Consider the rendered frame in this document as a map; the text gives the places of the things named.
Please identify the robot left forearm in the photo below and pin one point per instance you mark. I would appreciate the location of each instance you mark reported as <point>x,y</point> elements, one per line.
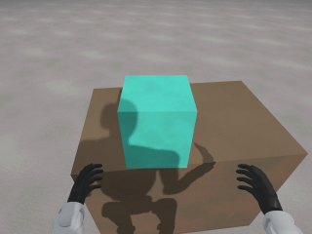
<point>70,219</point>

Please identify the carton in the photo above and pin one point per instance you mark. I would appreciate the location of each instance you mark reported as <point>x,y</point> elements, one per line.
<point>157,116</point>

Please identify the robot right forearm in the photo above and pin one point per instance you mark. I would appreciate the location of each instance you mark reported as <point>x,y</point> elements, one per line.
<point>279,222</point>

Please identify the robot right hand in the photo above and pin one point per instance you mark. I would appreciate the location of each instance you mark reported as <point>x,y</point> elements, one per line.
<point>262,189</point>

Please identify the robot left hand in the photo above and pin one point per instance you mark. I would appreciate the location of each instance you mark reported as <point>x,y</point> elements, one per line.
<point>81,188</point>

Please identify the pedestal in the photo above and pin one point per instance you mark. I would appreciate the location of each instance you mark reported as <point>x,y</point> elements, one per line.
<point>232,128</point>

